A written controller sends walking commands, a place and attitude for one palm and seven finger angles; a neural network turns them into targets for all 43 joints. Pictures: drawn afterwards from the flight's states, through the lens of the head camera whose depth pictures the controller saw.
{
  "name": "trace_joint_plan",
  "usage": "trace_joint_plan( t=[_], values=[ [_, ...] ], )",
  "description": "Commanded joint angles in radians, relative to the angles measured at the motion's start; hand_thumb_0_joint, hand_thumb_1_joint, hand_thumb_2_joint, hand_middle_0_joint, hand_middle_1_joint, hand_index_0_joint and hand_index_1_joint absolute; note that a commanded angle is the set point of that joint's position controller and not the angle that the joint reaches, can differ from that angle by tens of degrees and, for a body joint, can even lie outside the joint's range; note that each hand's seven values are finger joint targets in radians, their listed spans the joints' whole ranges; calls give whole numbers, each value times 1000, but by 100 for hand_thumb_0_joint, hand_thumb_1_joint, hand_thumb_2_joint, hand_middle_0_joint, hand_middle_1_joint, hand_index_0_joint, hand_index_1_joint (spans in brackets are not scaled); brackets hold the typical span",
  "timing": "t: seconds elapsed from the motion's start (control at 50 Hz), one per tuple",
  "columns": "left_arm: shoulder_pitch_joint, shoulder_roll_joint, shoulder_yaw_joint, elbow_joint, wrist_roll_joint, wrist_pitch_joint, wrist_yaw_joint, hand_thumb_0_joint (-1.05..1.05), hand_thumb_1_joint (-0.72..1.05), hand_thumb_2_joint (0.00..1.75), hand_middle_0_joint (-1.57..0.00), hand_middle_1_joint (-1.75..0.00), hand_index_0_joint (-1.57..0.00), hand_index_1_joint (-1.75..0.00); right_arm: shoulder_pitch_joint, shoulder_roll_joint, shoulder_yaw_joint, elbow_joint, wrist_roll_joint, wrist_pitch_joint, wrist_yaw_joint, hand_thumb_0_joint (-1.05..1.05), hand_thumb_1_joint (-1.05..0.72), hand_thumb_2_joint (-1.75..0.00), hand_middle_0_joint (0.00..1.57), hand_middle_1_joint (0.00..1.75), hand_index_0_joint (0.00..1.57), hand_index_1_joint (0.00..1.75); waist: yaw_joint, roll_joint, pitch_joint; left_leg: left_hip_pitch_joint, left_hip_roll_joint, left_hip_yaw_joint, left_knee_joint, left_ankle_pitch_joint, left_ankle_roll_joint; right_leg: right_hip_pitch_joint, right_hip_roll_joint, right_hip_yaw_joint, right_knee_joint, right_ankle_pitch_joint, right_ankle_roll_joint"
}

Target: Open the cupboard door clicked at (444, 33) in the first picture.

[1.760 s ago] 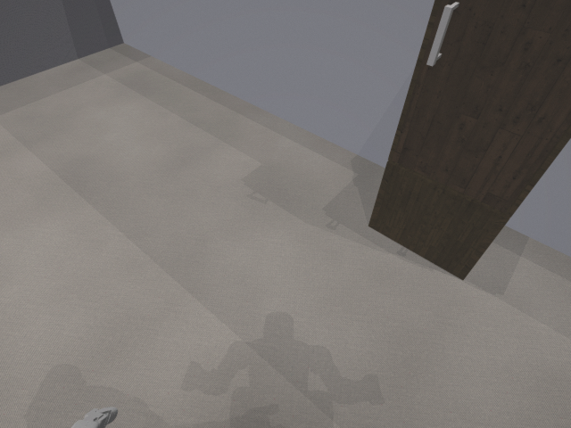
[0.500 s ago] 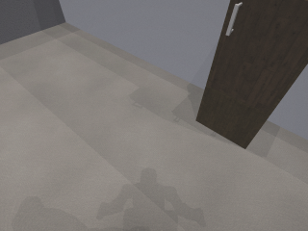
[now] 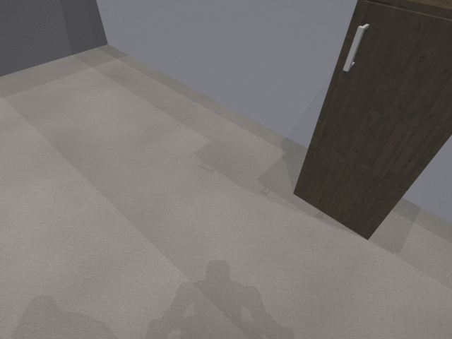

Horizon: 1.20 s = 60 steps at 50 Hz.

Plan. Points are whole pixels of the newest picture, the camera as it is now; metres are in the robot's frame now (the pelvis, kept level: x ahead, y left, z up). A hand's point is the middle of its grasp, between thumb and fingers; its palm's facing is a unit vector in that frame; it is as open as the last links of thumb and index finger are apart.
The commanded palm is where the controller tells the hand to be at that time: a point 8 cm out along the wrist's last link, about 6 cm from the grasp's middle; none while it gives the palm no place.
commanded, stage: walk to a spot facing it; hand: left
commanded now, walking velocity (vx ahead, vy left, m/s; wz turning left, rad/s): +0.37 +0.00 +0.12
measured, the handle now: (356, 48) +1.00 -0.38 +0.12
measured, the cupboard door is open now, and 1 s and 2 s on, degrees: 0 0 0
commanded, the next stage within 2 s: turn to face it in 0.30 s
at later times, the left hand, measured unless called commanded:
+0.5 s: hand (160, 283) +0.29 +0.17 -0.19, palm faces -0.08 -0.98 -0.16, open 7.4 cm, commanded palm none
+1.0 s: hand (149, 247) +0.38 +0.22 -0.18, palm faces -0.15 -0.96 -0.21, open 7.4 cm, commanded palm none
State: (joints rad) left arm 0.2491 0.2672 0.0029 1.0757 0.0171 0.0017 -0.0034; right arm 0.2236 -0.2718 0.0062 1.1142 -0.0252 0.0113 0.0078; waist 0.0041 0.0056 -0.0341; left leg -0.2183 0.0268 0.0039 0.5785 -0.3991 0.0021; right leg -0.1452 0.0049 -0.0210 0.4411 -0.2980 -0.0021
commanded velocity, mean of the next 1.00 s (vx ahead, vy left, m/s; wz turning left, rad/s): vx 0.11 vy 0.00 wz -0.42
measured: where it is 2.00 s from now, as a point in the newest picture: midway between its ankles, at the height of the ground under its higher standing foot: outside the picture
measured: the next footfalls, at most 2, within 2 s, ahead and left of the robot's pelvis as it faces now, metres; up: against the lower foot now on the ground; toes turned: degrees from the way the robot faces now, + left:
right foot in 0.52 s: +0.34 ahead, -0.08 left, +0.00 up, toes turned -11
left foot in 0.98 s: +0.35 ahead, +0.14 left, +0.00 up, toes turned -13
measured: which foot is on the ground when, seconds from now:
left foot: down 0.00-0.50, up 0.52-0.96, down 0.98-1.00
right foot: down 0.00-0.10, up 0.12-0.50, down 0.52-0.98, up 1.00-1.00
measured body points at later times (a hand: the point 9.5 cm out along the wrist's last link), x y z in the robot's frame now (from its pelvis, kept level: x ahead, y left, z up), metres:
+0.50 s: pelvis +0.19 +0.01 -0.02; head +0.23 +0.01 +0.43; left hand +0.29 +0.23 -0.17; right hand +0.02 -0.17 -0.15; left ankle +0.00 +0.11 -0.73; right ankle +0.31 -0.08 -0.73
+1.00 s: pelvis +0.28 +0.04 -0.01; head +0.32 +0.04 +0.44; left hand +0.38 +0.27 -0.16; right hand +0.36 -0.23 -0.13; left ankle +0.31 +0.15 -0.74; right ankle +0.31 -0.08 -0.74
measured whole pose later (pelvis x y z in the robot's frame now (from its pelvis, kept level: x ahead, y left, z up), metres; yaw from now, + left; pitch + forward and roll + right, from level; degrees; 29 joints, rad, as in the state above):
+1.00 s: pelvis +0.28 +0.04 -0.01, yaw -16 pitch +1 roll +0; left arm 0.24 0.22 0.09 0.95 0.01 0.04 0.01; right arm 0.08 -0.17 -0.03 0.91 -0.01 -0.01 -0.03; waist 0.06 -0.04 0.04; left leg -0.30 0.03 0.05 0.57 -0.31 -0.03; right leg -0.39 0.08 0.08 0.58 -0.20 -0.03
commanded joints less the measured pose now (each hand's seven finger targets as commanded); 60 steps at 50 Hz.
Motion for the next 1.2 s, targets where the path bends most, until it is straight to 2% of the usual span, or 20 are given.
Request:
trace_joint_plan(
  t=[0.0, 0.04, 0.08, 0.1, 0.16, 0.36, 0.44, 0.46, 0.48, 0.5, 0.52, 0.58, 0.64, 0.84, 0.92, 0.94, 0.98, 1.0, 1.06, 1.18],
  values=[
    [74, 185, 58, -32, 6, -31, 10, 0, 90, 90, -20, -30, -20, -30, -8, -71, -31, -91, 6, -41, 1, 0, -90, -90, 20, 30, 20, 30, 7, -126, 143, -181, 32, 40, 17, -23, 13, 13, -284, 286, -197, -175, -164],
    [29, 141, 53, -46, 1, -28, 8, 0, 90, 90, -20, -30, -20, -30, 120, -54, -34, -50, 10, -55, -1, 0, -90, -90, 20, 30, 20, 30, -53, -43, 131, 62, 29, 33, -156, 49, 25, -147, -188, 128, -42, -113, -104],
    [-31, 27, 29, -99, -3, -33, -2, 0, 90, 90, -20, -30, -20, -30, 351, -180, -74, 15, -6, -66, -20, 0, -90, -90, 20, 30, 20, 30, -125, 324, 139, 294, 336, -440, -393, 44, 165, -499, 12, -98, 466, -243, -7],
    [-93, 50, 36, -119, 12, -39, 8, 0, 90, 90, -20, -30, -20, -30, 387, -147, -65, 31, -3, -64, -28, 0, -90, -90, 20, 30, 20, 30, -126, 246, 194, 285, 361, -473, -393, 174, 190, -575, -27, -4, 598, -262, -19],
    [-68, 17, 43, -87, 7, -51, -6, 0, 90, 90, -20, -30, -20, -30, 332, -53, -43, 13, 3, -87, -42, 0, -90, -90, 20, 30, 20, 30, -74, 64, 176, 309, 324, -289, -328, 581, 204, -595, -107, 20, 705, -128, -11],
    [-149, -83, 38, -115, -2, -26, -23, 0, 90, 90, -20, -30, -20, -30, 344, 18, -41, 57, 7, -102, -60, 0, -90, -90, 20, 30, 20, 30, -35, 125, 188, 226, 193, 63, -355, 818, 114, -385, -43, -128, 285, 128, -28],
    [65, -37, 56, -51, 10, -33, -7, 0, 90, 90, -20, -30, -20, -30, 302, -31, -61, 52, 18, -90, -66, 0, -90, -90, 20, 30, 20, 30, 64, 133, 72, 247, 204, 115, -57, 1083, 80, -114, 29, -152, 167, 203, -72],
    [171, 0, 72, -23, 15, -40, -4, 0, 90, 90, -20, -30, -20, -30, 279, -35, -63, 38, 21, -88, -65, 0, -90, -90, 20, 30, 20, 30, 118, 103, 32, 151, 184, 128, 125, 979, 53, 59, 19, -132, 99, 274, -85],
    [272, 89, 95, 2, 23, -57, 6, 0, 90, 90, -20, -30, -20, -30, 297, -1, -61, 26, 33, -86, -54, 0, -90, -90, 20, 30, 20, 30, 152, -50, -68, -61, 110, 149, 456, 605, 15, 292, -178, 86, 94, 551, -171],
    [313, 163, 110, 2, 5, -63, 14, 0, 90, 90, -20, -30, -20, -30, 358, 59, -56, 4, 40, -93, -58, 0, -90, -90, 20, 30, 20, 30, 103, -212, -197, -254, -49, 117, 843, -198, -25, 406, -467, 515, 28, 985, -316],
    [249, 148, 108, -30, -16, -52, 26, 0, 90, 90, -20, -30, -20, -30, 303, 21, -62, -21, 41, -83, -69, 0, -90, -90, 20, 30, 20, 30, 96, -95, -173, -238, 0, -27, 886, -183, -3, 296, -466, 491, -32, 965, -361],
    [28, 54, 83, -89, -12, -37, 36, 0, 90, 90, -20, -30, -20, -30, 165, 59, -56, -60, 15, -48, -51, 0, -90, -90, 20, 30, 20, 30, 17, -15, 43, -246, 102, -28, 772, -45, -18, -97, -340, 307, -123, 554, -274],
    [-68, 50, 83, -122, 5, -31, 37, 0, 90, 90, -20, -30, -20, -30, 211, 84, -58, -67, 5, -5, -46, 0, -90, -90, 20, 30, 20, 30, -60, -26, 35, -153, 100, 5, 596, -13, -46, -278, -262, 180, -154, 421, -203],
    [-4, 110, 115, -171, 10, 2, 12, 0, 90, 90, -20, -30, -20, -30, -47, 17, -68, -222, 12, -9, -38, 0, -90, -90, 20, 30, 20, 30, 21, -143, -14, -167, 25, 33, 201, -2, -69, -149, -191, 349, -97, 299, -185],
    [-29, 117, 121, -196, 5, 17, 15, 0, 90, 90, -20, -30, -20, -30, -15, -5, -76, -234, 23, -17, -48, 0, -90, -90, 20, 30, 20, 30, -8, -143, -50, -3, 6, 28, -55, 78, -59, -154, -162, 379, -13, 374, -133],
    [-47, 93, 117, -210, -2, 19, 15, 0, 90, 90, -20, -30, -20, -30, 36, -33, -81, -224, 22, -26, -54, 0, -90, -90, 20, 30, 20, 30, -33, -95, -80, 154, 59, 1, -188, 153, -41, -244, -110, 330, 55, 320, -87],
    [-47, 31, 104, -247, -1, 19, 1, 0, 90, 90, -20, -30, -20, -30, 25, -167, -105, -248, 7, -23, -52, 0, -90, -90, 20, 30, 20, 30, -34, 284, -23, 235, 465, -341, -315, 440, 111, -535, 58, 54, 482, -285, 30],
    [-43, 70, 115, -225, 12, 29, 0, 0, 90, 90, -20, -30, -20, -30, -15, -123, -94, -257, 1, -19, -53, 0, -90, -90, 20, 30, 20, 30, -21, 167, 13, 131, 451, -268, -296, 511, 146, -499, 15, 93, 640, -244, 42],
    [27, 64, 127, -188, 13, 42, -14, 0, 90, 90, -20, -30, -20, -30, -100, -64, -72, -286, 2, -31, -58, 0, -90, -90, 20, 30, 20, 30, 35, 138, 27, 98, 301, -30, -243, 658, 101, -475, -11, 67, 813, -120, 61],
    [-51, 18, 105, -210, 5, 54, -22, 0, 90, 90, -20, -30, -20, -30, 23, -75, -88, -233, 2, -29, -52, 0, -90, -90, 20, 30, 20, 30, -18, 169, 25, 215, 302, 66, -218, 678, 125, -475, -51, 0, 659, -105, 78]
  ],
)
